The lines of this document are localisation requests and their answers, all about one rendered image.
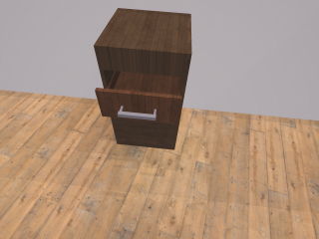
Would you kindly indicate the cabinet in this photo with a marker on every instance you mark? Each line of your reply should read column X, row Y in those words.
column 146, row 42

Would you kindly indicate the handle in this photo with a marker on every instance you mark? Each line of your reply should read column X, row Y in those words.
column 138, row 116

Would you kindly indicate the drawer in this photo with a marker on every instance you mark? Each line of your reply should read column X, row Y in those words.
column 142, row 94

